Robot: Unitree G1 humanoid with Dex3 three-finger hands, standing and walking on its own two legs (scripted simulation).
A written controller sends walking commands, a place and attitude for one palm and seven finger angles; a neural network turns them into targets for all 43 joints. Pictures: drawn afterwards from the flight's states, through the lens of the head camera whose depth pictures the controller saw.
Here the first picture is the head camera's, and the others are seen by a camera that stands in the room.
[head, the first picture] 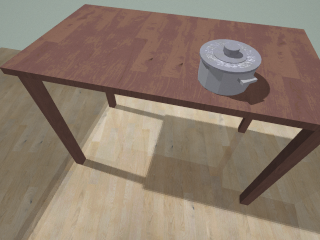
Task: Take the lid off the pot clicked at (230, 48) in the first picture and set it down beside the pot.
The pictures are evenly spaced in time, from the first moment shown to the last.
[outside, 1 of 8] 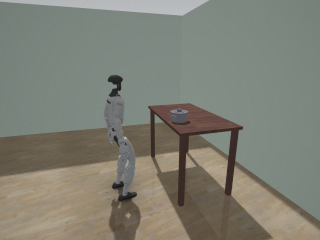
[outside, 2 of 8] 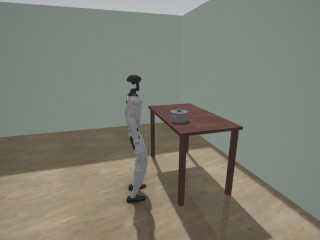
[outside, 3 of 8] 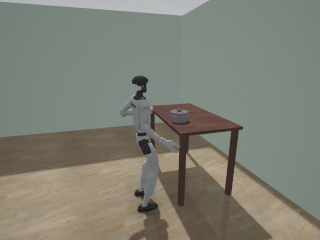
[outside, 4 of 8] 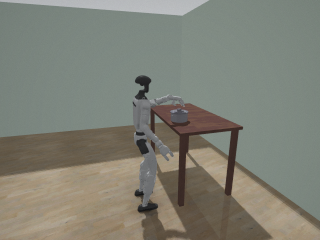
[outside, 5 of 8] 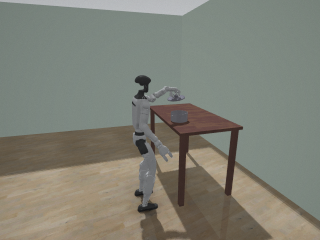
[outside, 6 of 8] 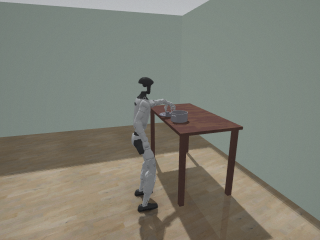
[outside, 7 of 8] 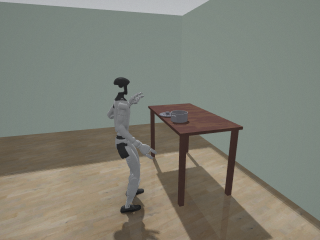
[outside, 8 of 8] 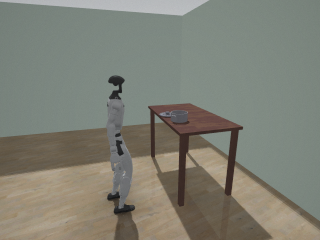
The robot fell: no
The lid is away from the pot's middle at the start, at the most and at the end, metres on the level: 0.00 0.25 0.24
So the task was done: yes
